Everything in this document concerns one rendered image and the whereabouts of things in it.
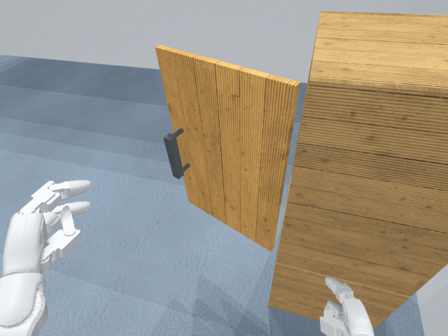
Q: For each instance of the left robot forearm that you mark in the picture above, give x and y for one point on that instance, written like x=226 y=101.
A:
x=23 y=308

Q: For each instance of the left robot hand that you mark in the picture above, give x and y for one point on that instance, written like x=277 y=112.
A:
x=27 y=232

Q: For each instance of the right robot hand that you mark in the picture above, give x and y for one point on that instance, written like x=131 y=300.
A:
x=350 y=319

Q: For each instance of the cupboard door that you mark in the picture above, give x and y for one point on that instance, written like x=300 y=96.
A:
x=238 y=124

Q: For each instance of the handle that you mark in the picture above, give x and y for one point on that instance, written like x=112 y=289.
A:
x=174 y=155

